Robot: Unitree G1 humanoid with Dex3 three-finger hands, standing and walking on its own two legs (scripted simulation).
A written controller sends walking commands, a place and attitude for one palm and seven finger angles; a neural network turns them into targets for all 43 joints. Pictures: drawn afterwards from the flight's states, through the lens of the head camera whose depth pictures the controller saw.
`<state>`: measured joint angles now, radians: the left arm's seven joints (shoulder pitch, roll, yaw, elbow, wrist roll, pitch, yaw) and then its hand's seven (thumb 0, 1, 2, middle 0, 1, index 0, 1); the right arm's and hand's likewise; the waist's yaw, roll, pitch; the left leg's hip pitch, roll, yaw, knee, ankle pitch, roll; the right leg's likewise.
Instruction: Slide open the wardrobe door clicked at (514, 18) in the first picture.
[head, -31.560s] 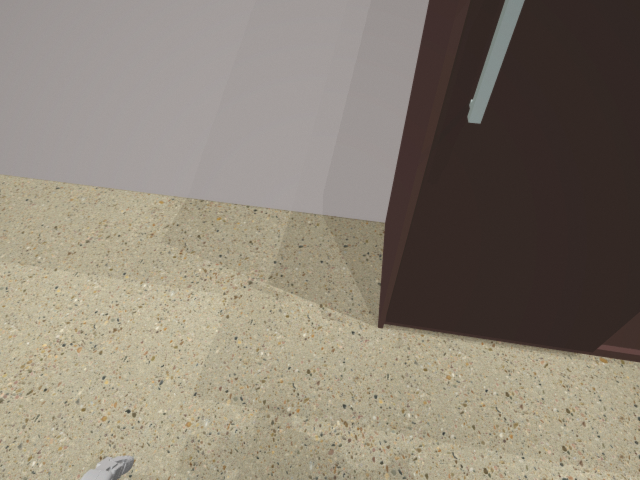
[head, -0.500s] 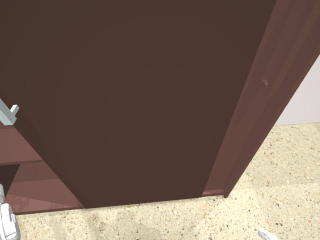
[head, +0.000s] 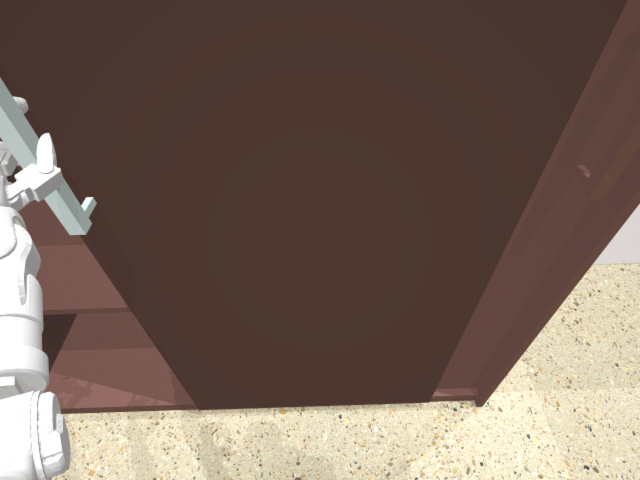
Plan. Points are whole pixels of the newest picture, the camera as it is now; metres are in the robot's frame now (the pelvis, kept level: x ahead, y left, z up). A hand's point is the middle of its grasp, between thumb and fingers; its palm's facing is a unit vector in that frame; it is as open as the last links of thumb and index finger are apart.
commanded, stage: stop walking and hold the door there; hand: left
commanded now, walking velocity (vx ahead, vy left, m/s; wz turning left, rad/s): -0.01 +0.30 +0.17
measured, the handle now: (19, 112) +0.42 +0.36 +0.27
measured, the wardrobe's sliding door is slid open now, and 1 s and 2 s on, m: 0.51 0.51 0.51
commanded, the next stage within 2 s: loosen the grip on the handle in 1.38 s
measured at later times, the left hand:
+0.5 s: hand (51, 173) +0.38 +0.33 +0.22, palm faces +0.45 -0.87 -0.17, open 7.0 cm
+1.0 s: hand (53, 172) +0.38 +0.32 +0.22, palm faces +0.45 -0.88 -0.13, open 7.0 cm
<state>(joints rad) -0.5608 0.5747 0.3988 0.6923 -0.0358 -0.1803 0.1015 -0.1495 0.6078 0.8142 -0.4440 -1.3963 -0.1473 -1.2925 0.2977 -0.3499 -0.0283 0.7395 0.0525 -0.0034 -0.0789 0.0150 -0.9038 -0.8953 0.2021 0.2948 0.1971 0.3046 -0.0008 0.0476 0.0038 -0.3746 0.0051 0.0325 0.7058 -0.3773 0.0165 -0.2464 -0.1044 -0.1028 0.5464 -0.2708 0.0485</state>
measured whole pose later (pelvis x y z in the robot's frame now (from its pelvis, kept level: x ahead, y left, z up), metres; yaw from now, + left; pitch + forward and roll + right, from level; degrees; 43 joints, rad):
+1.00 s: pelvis -0.04 +0.05 +0.01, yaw +1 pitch +0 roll -1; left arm -0.66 0.45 0.26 0.62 -0.09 -0.10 0.14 -0.08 0.75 0.80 -0.45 -1.38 -0.04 -1.26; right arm 0.25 -0.24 0.05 0.70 0.04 -0.04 -0.08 0.01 -0.90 -0.90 0.20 0.29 0.20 0.30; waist 0.01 0.04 0.02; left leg -0.34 0.01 0.09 0.44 -0.11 0.05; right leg -0.17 0.00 -0.04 0.45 -0.28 0.01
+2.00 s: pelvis -0.04 +0.04 +0.00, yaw +1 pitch +3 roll -1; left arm -0.74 0.55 0.38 0.71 0.02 -0.10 0.05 -0.01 -0.48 0.24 -0.40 -1.31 -0.31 -1.25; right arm 0.32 -0.26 0.02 0.73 0.03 -0.10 -0.09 0.02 -0.90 -0.90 0.20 0.29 0.20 0.30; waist -0.03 -0.01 -0.01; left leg -0.45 0.02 0.07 0.54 -0.14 0.05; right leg -0.27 0.02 -0.05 0.55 -0.32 -0.01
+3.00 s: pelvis -0.02 +0.04 +0.00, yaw +0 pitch +4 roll -2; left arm -0.46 0.65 0.59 0.54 -0.12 -0.07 -0.17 -0.02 -0.55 0.20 -0.26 -1.15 -0.26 -1.15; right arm 0.35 -0.27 0.02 0.68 0.05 -0.06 -0.12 0.02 -0.90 -0.90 0.20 0.30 0.20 0.30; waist -0.01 0.03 -0.06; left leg -0.46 0.03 0.08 0.58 -0.19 0.05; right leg -0.27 0.02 -0.04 0.54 -0.35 -0.01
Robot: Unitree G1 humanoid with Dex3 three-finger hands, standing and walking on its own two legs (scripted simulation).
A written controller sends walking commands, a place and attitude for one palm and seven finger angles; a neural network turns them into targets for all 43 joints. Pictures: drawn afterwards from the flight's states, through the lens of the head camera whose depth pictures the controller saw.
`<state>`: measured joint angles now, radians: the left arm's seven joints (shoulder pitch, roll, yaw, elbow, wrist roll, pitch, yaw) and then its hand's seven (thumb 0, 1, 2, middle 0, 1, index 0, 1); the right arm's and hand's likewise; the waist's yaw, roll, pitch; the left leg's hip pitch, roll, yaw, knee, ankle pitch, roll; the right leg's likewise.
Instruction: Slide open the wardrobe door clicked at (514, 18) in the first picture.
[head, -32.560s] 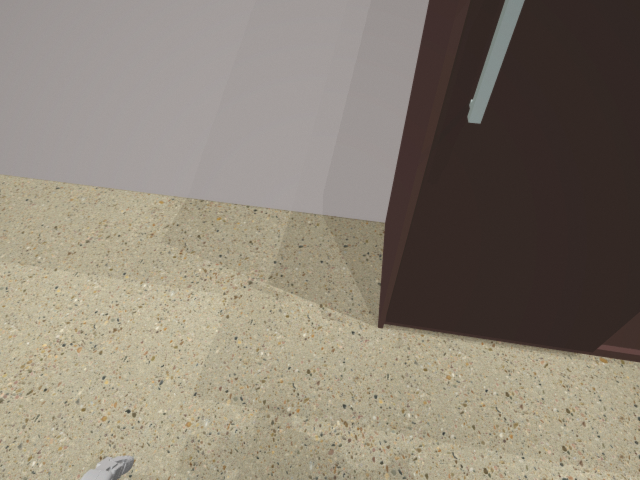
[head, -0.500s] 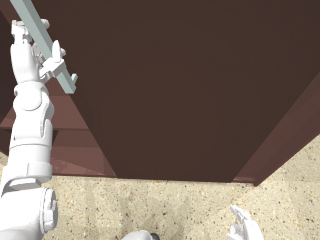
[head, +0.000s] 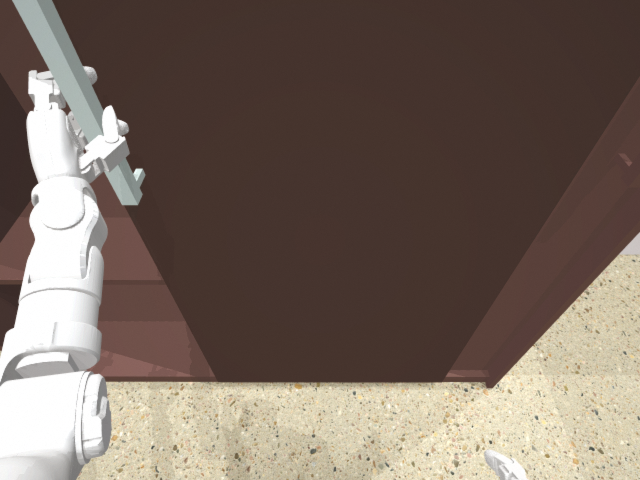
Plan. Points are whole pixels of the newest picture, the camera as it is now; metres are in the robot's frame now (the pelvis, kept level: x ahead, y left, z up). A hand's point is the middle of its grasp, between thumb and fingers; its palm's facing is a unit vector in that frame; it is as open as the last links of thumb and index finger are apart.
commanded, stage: stop walking and hold the door there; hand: left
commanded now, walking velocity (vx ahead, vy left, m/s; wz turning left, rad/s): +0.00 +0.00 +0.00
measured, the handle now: (85, 81) +0.46 +0.30 +0.26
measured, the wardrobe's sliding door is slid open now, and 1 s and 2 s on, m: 0.51 0.51 0.51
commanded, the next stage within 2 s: loosen the grip on the handle in 0.38 s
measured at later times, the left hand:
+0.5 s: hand (114, 141) +0.42 +0.27 +0.21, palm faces +0.46 -0.87 -0.19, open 7.1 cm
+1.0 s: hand (99, 140) +0.43 +0.30 +0.21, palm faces +0.46 -0.87 -0.18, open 13.8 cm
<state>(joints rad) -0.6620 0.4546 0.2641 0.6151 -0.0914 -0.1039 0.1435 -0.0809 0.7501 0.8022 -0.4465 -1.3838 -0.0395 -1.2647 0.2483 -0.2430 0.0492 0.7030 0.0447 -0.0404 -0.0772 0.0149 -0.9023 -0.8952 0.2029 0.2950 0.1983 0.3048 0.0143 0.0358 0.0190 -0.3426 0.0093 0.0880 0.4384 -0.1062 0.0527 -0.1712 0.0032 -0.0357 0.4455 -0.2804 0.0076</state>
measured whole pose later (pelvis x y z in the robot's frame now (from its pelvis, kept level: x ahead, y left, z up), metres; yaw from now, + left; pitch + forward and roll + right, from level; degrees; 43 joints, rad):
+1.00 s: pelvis +0.00 -0.01 -0.01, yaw +0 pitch +3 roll -1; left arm -0.74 0.55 0.38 0.71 0.02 -0.10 0.05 -0.01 -0.48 0.24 -0.40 -1.31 -0.31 -1.25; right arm 0.32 -0.26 0.02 0.73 0.03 -0.10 -0.09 0.02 -0.90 -0.90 0.20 0.29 0.20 0.30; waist -0.03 -0.01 -0.01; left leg -0.45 0.02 0.07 0.54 -0.14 0.05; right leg -0.27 0.02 -0.05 0.55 -0.32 -0.01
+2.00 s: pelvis +0.02 -0.01 -0.01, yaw +0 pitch +4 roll -2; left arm -0.46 0.65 0.59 0.54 -0.12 -0.07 -0.17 -0.02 -0.55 0.20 -0.26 -1.15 -0.26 -1.15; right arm 0.35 -0.27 0.02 0.68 0.05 -0.06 -0.12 0.02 -0.90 -0.90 0.20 0.30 0.20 0.30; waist -0.01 0.03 -0.06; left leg -0.46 0.03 0.08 0.58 -0.19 0.05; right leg -0.27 0.02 -0.04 0.54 -0.35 -0.01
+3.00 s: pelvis +0.01 -0.01 +0.00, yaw +2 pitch -3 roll -1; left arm -0.04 0.57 0.57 0.12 -0.41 0.25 -0.46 -0.02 -0.55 0.20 -0.26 -1.15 -0.26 -1.15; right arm 0.24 -0.28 0.08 0.59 0.12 -0.21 -0.12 0.02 -0.90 -0.90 0.20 0.29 0.20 0.30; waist 0.05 0.05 -0.07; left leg -0.32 0.02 0.05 0.53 -0.16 0.04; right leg -0.11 0.02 -0.07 0.49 -0.33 -0.01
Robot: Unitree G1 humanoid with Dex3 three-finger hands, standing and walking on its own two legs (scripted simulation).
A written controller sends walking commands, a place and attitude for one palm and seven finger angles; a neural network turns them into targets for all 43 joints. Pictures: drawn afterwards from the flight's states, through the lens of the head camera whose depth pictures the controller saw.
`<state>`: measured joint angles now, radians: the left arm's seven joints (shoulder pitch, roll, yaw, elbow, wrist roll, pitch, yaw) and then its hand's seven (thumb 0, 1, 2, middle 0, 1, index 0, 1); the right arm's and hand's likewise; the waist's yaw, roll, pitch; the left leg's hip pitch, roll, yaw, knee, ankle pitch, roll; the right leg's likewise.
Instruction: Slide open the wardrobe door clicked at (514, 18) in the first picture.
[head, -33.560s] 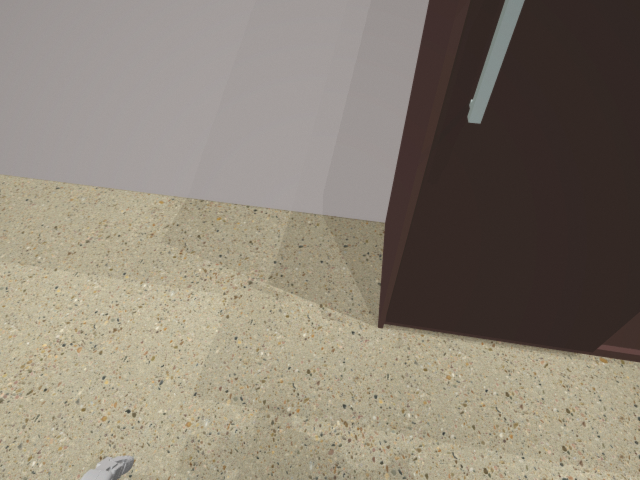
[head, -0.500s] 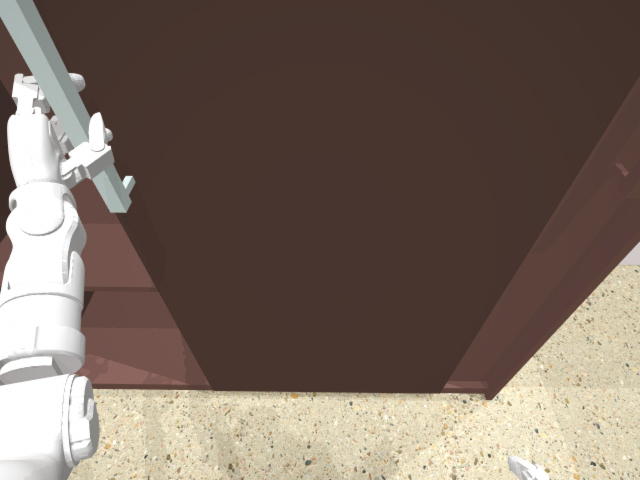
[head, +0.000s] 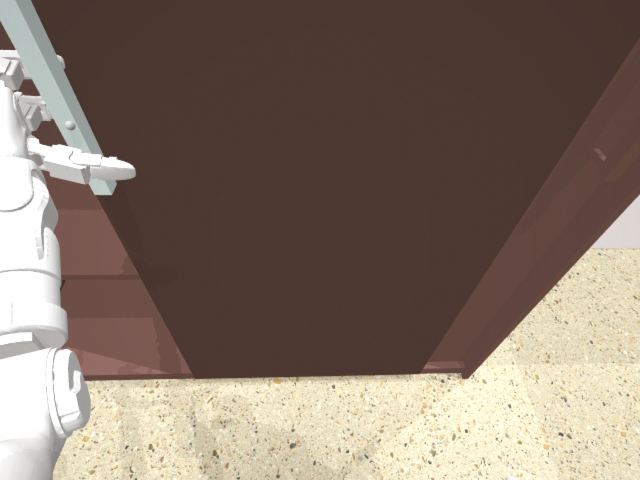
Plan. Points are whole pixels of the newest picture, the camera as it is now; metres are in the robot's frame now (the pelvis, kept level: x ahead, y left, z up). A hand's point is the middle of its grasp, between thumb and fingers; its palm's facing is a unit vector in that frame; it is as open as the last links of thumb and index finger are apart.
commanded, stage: loosen the grip on the handle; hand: left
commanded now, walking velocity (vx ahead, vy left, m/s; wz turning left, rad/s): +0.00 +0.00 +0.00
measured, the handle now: (54, 61) +0.47 +0.31 +0.27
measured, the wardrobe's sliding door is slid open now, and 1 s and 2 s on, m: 0.51 0.51 0.51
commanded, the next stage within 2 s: slip the hand off the handle in 0.06 s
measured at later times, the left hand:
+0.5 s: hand out of the picture +0.41 +0.36 +0.22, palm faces +0.52 -0.83 -0.19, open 14.7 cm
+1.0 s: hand out of the picture +0.38 +0.36 +0.22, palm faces +0.47 -0.87 -0.17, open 14.6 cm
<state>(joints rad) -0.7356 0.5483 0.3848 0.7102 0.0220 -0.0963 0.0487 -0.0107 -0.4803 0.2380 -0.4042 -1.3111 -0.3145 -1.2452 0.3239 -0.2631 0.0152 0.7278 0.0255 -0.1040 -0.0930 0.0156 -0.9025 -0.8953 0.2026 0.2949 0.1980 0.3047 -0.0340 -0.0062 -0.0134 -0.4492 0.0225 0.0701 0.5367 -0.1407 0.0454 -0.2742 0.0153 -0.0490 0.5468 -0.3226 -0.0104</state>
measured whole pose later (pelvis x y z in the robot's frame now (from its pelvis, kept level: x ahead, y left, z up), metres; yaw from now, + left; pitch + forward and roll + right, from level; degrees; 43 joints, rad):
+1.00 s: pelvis +0.02 +0.00 +0.00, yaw -1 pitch +4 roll -2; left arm -0.46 0.65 0.59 0.54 -0.12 -0.07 -0.17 -0.02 -0.55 0.20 -0.26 -1.15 -0.26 -1.15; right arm 0.35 -0.27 0.02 0.68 0.05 -0.06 -0.12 0.02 -0.90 -0.90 0.20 0.30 0.20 0.30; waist -0.01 0.03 -0.06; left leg -0.46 0.03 0.08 0.58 -0.19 0.05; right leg -0.27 0.02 -0.04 0.54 -0.35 -0.01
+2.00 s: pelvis +0.01 -0.01 +0.00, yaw +1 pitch -3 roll -1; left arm -0.04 0.57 0.57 0.12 -0.41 0.25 -0.46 -0.02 -0.55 0.20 -0.26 -1.15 -0.26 -1.15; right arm 0.24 -0.28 0.08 0.59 0.12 -0.21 -0.12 0.02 -0.90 -0.90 0.20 0.29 0.20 0.30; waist 0.05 0.05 -0.07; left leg -0.32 0.02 0.05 0.53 -0.16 0.04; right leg -0.11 0.02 -0.07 0.49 -0.33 -0.01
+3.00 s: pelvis +0.04 -0.02 +0.01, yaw +0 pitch -5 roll +0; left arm 0.47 0.35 0.31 -0.42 -0.09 -0.05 0.10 0.01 0.85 0.88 -0.21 -0.33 -0.22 -0.33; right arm 0.18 -0.23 0.02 0.64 0.00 -0.09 -0.08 0.02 -0.90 -0.90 0.20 0.29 0.20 0.30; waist 0.09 0.05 -0.01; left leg -0.17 0.01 0.06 0.41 -0.15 0.02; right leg 0.03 0.02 -0.05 0.36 -0.31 -0.03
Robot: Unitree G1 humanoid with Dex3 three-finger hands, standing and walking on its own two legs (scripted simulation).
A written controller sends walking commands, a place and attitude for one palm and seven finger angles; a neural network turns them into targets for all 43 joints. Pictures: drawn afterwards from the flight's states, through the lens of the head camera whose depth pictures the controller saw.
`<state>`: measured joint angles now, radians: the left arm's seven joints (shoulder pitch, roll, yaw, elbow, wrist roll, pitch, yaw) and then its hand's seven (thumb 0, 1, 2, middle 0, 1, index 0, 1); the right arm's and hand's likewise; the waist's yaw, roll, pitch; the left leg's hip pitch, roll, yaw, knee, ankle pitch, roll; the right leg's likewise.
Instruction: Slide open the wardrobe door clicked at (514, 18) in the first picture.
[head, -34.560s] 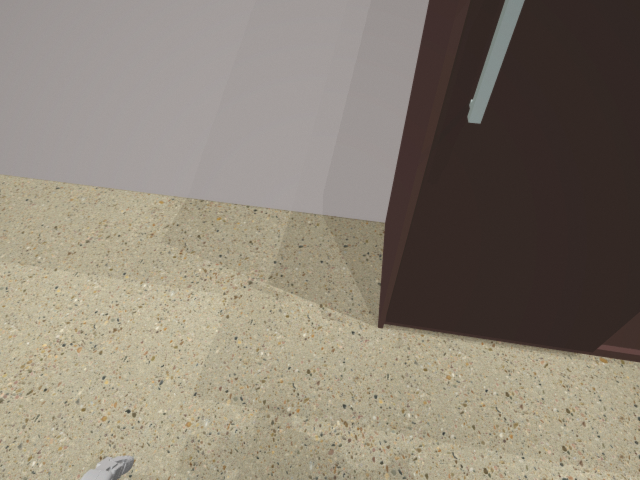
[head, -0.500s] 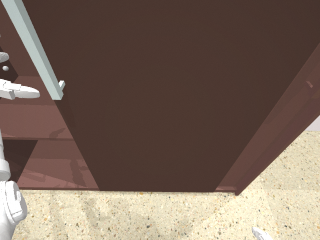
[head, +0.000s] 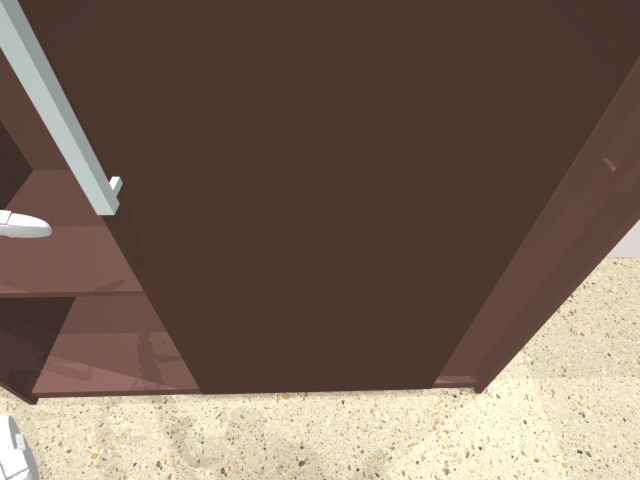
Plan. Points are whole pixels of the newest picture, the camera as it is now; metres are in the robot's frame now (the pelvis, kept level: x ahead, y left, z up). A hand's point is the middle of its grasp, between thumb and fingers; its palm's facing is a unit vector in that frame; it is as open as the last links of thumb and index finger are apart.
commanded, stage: slip the hand off the handle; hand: left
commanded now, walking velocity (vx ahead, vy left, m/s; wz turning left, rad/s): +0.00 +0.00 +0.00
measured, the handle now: (55, 85) +0.44 +0.31 +0.27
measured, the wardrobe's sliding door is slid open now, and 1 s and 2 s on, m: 0.51 0.51 0.51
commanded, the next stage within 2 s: draw the hand back to the body in 0.44 s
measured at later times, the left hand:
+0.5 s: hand out of the picture +0.26 +0.35 +0.22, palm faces +0.52 -0.84 -0.17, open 14.7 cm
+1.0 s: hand out of the picture +0.22 +0.32 +0.20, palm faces +0.19 -0.98 -0.05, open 14.6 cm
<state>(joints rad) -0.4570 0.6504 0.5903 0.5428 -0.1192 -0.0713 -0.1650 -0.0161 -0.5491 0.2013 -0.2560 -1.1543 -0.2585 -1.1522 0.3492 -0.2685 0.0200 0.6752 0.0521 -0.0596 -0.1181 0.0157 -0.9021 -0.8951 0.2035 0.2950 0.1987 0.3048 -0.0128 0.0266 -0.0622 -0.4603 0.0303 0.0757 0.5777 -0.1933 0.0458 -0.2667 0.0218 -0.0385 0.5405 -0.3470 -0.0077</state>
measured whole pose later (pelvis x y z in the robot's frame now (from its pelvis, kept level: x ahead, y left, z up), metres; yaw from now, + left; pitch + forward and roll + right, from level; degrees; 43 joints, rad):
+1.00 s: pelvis -0.01 -0.01 +0.00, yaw +2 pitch -3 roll -1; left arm -0.04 0.57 0.57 0.12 -0.41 0.25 -0.46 -0.02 -0.55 0.20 -0.26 -1.15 -0.26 -1.15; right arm 0.24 -0.28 0.08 0.59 0.12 -0.21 -0.12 0.02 -0.90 -0.90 0.20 0.29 0.20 0.30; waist 0.05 0.05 -0.07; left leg -0.32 0.02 0.05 0.53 -0.16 0.04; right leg -0.11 0.02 -0.07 0.49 -0.33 -0.01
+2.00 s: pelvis +0.02 -0.02 +0.01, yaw +1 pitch -5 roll +0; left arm 0.47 0.35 0.31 -0.42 -0.09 -0.05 0.10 0.01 0.85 0.88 -0.21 -0.33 -0.22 -0.33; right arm 0.18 -0.23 0.02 0.64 0.00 -0.09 -0.08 0.02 -0.90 -0.90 0.20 0.29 0.20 0.30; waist 0.09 0.05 -0.01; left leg -0.17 0.01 0.06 0.41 -0.15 0.02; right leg 0.03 0.02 -0.05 0.36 -0.31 -0.03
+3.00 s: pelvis -0.08 +0.04 +0.00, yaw +4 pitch +0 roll -4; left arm 0.56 0.41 0.40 -0.55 -0.06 -0.20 0.14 0.01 0.89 0.90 -0.21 -0.31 -0.21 -0.30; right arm 0.20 -0.21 0.02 0.60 0.01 -0.07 -0.08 0.02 -0.90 -0.90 0.20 0.30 0.20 0.30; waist 0.06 0.03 0.03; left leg -0.47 -0.02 0.04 0.52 -0.17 0.04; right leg -0.22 0.04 0.00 0.47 -0.26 0.02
